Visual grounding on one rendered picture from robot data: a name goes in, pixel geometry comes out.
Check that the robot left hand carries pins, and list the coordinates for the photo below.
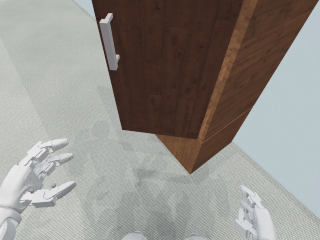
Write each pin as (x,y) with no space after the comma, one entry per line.
(14,191)

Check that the handle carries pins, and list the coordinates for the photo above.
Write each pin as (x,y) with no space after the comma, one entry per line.
(107,36)

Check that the robot left forearm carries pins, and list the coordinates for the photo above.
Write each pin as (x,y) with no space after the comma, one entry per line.
(9,220)

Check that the robot right shin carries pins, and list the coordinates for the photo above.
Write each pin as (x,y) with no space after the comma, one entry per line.
(194,234)

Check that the cupboard door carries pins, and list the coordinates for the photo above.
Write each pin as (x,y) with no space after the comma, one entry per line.
(171,53)

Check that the robot right hand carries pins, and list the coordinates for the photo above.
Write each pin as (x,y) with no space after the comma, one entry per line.
(260,225)

